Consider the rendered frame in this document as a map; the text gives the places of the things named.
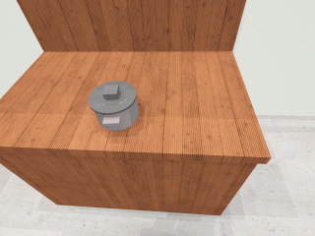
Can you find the table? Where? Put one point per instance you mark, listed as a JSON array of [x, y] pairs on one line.
[[197, 137]]

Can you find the pot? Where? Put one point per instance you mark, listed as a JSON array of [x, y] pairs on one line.
[[119, 121]]

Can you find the knob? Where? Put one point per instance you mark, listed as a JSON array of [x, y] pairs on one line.
[[111, 91]]

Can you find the lid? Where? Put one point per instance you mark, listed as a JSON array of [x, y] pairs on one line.
[[109, 106]]

